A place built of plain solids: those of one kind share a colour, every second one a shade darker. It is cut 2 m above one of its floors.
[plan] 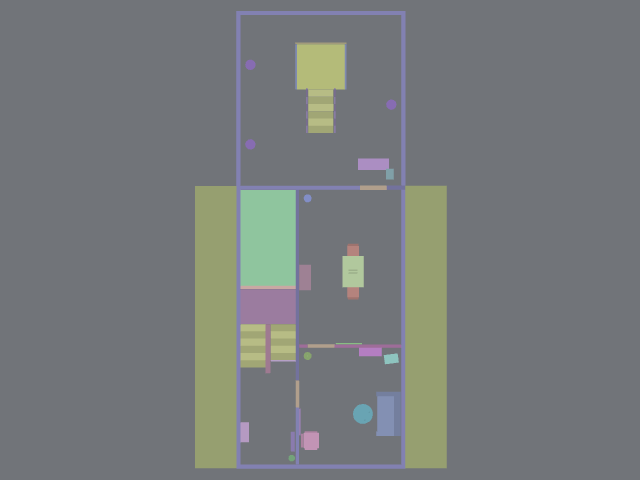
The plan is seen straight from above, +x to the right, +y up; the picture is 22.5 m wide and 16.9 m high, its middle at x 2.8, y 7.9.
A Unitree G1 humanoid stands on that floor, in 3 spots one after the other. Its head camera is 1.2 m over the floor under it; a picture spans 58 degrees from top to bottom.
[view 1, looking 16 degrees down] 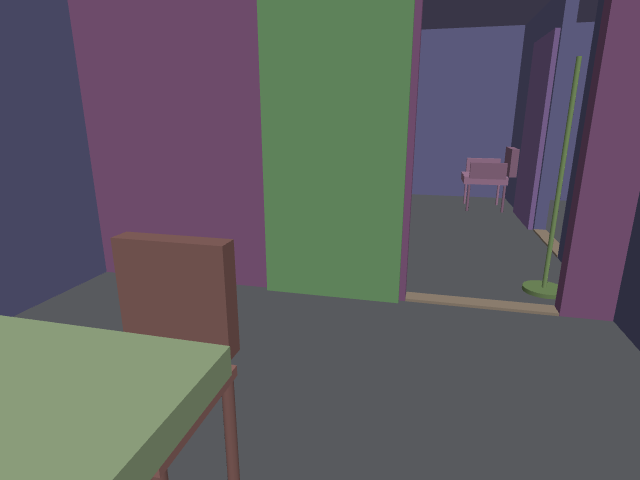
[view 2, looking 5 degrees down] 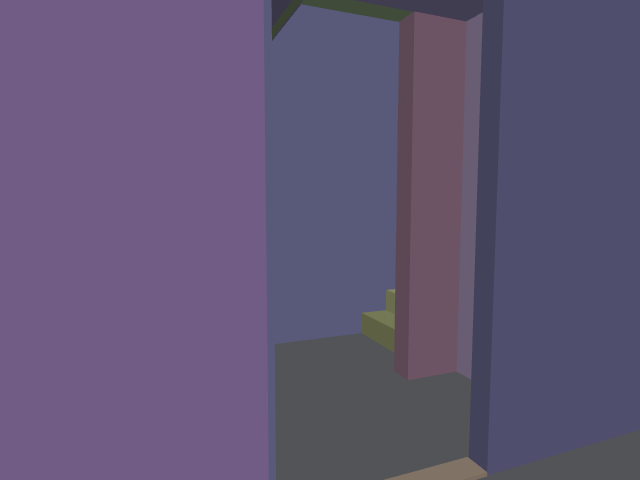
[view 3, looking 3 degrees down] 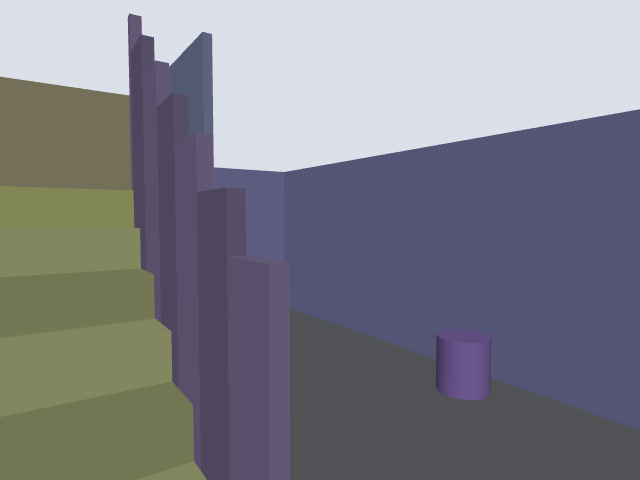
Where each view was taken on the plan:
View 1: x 3.21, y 6.98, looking -76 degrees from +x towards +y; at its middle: door_leaf_kitchen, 2.90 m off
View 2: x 3.47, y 1.60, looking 158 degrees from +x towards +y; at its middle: wall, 3.75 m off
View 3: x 2.83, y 10.77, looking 56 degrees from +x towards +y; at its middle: wall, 5.07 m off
